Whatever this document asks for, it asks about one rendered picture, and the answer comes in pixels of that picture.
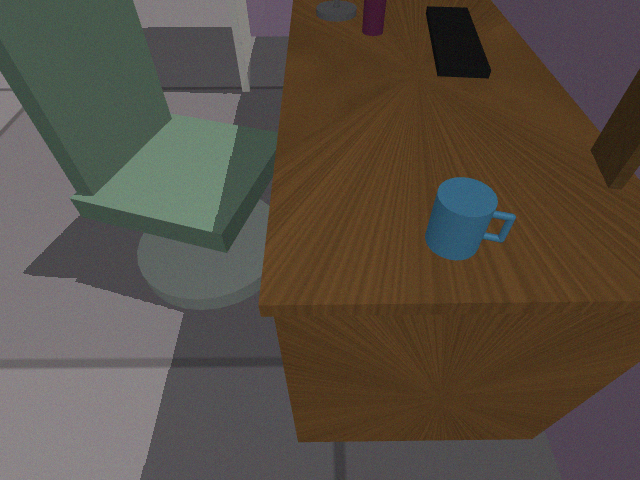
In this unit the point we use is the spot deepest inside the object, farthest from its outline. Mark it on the desk lamp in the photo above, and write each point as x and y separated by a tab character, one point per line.
336	10

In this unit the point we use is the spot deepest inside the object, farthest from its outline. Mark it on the office chair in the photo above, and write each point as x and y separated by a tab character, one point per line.
83	72

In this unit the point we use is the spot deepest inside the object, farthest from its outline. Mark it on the desk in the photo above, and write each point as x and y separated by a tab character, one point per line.
382	339

